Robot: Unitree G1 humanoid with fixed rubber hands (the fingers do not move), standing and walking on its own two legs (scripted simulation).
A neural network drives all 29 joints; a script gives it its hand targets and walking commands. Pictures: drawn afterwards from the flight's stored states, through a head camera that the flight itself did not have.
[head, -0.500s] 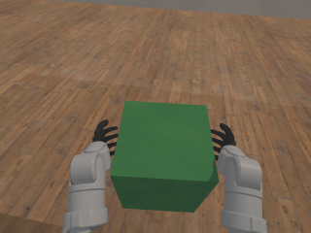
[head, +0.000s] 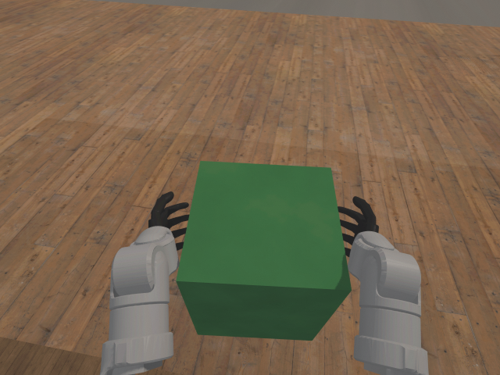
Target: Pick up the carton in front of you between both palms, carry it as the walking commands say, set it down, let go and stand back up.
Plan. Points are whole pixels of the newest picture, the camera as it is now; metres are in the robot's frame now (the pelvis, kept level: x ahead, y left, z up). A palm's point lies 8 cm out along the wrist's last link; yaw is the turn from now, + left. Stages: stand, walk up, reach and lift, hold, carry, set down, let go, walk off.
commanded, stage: carry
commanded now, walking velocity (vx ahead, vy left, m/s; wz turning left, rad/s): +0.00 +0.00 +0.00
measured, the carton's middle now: (259, 256) +0.34 +0.00 +0.04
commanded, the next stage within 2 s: none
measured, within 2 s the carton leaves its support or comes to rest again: neither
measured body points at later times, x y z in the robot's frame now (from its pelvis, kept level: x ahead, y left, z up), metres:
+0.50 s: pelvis -0.01 -0.01 +0.00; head -0.02 -0.01 +0.45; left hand +0.32 +0.15 +0.10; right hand +0.32 -0.17 +0.10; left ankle +0.00 +0.10 -0.73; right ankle +0.02 -0.08 -0.73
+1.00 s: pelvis -0.02 -0.02 +0.00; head -0.03 -0.02 +0.45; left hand +0.31 +0.14 +0.10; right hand +0.32 -0.18 +0.10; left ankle +0.00 +0.10 -0.73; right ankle +0.02 -0.08 -0.73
